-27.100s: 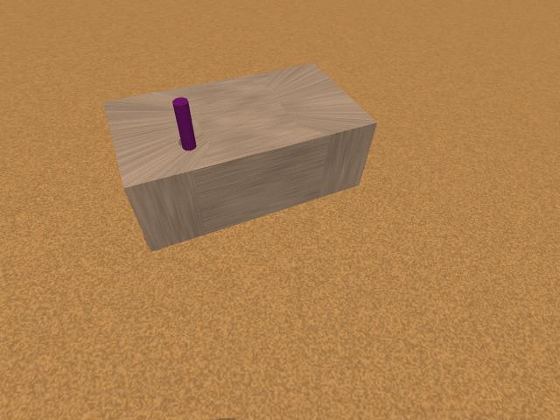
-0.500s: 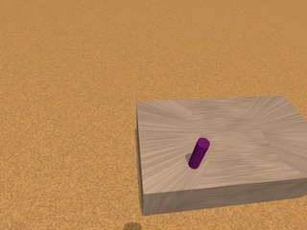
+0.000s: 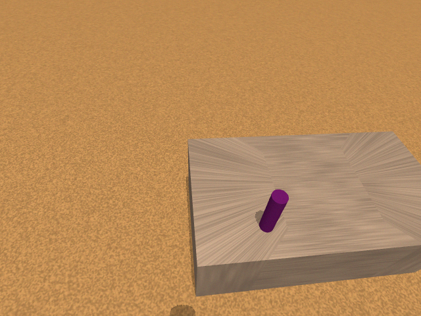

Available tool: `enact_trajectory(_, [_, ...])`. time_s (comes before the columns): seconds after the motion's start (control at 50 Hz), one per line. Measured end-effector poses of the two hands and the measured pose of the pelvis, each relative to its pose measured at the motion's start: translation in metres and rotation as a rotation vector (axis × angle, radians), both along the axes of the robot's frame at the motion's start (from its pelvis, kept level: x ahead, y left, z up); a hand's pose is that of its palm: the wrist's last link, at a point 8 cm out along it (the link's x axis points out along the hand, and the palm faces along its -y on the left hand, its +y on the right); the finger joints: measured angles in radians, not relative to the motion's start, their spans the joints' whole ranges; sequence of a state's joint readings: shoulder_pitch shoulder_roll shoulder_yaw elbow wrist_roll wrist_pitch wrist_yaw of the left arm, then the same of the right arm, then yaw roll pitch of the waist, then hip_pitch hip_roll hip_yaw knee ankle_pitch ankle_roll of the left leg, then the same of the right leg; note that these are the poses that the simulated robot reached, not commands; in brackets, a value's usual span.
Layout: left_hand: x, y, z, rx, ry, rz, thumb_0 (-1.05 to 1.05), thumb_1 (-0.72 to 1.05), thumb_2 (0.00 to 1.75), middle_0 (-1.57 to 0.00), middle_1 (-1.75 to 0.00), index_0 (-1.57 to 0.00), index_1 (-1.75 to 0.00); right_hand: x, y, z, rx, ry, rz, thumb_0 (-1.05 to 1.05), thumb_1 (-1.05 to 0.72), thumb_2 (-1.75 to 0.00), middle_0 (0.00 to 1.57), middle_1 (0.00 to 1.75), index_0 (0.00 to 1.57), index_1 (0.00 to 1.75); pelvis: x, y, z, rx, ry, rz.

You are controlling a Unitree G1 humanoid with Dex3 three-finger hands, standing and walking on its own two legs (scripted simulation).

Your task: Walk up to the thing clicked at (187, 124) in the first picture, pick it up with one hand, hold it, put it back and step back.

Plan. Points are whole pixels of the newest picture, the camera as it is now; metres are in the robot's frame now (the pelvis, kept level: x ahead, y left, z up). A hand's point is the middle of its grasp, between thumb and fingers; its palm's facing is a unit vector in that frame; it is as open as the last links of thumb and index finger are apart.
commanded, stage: stand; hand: right
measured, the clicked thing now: (272, 212) +0.49 -0.24 -0.29
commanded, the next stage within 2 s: step back in 0.50 s
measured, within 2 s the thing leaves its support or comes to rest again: neither
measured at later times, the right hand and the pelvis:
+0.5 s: hand out of the picture +0.07 -0.26 -0.15, palm faces -0.01 +0.94 -0.35, open 7.4 cm; pelvis +0.00 +0.00 +0.00, yaw +0 degrees
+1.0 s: hand out of the picture +0.02 -0.31 -0.19, palm faces -0.08 +0.93 -0.36, open 7.4 cm; pelvis -0.08 -0.05 -0.02, yaw +1 degrees
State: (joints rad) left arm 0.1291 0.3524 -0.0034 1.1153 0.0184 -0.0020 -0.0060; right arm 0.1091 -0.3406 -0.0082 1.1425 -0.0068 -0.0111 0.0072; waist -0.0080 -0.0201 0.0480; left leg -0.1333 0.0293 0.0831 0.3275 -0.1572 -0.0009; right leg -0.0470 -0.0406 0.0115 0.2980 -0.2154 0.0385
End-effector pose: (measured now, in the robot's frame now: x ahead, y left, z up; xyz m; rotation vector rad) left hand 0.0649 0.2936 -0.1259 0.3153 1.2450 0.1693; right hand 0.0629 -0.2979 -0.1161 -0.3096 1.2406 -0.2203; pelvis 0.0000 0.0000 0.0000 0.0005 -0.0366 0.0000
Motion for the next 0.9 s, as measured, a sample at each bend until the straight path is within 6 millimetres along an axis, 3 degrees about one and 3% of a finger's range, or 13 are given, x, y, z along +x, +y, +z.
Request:
enact_trajectory(0.5, [-0.003,-0.002,-0.001,-0.003,0.007,0.000,0.01,0.91,0.90,-0.20,-0.30,-0.20,-0.30,0.000,-0.001,0.000,0.001,0.004,0.003,0.00,-0.90,-0.90,0.20,0.30,0.21,0.30,0.000,-0.001,0.000,-0.001,0.002,0.001])
enact_trajectory(0.64, [-0.004,0.005,-0.002,0.041,-0.012,0.012,0.01,0.91,0.90,-0.20,-0.30,-0.20,-0.30,0.000,-0.014,-0.005,-0.003,-0.011,-0.001,0.00,-0.90,-0.90,0.20,0.30,0.21,0.30,-0.022,-0.010,-0.008,0.004,0.012,-0.002])
enact_trajectory(0.72, [-0.016,0.000,0.002,0.081,-0.016,0.017,0.01,0.91,0.90,-0.20,-0.30,-0.20,-0.30,0.001,-0.034,-0.013,-0.014,-0.035,0.018,0.00,-0.90,-0.90,0.21,0.30,0.21,0.30,-0.037,-0.025,-0.015,-0.001,0.018,-0.006])
enact_trajectory(0.8, [-0.041,-0.012,0.002,0.123,-0.006,0.008,0.01,0.91,0.90,-0.20,-0.30,-0.20,-0.30,0.004,-0.056,-0.029,-0.010,-0.069,0.019,0.00,-0.90,-0.90,0.20,0.30,0.21,0.30,-0.051,-0.040,-0.028,0.000,0.011,-0.013])
enact_trajectory(0.9, [-0.064,-0.028,0.010,0.114,0.023,0.008,0.01,0.91,0.90,-0.20,-0.30,-0.20,-0.30,-0.012,-0.060,-0.030,0.003,-0.053,0.024,0.00,-0.90,-0.90,0.20,0.30,0.21,0.30,-0.066,-0.045,-0.020,0.014,0.022,-0.013])
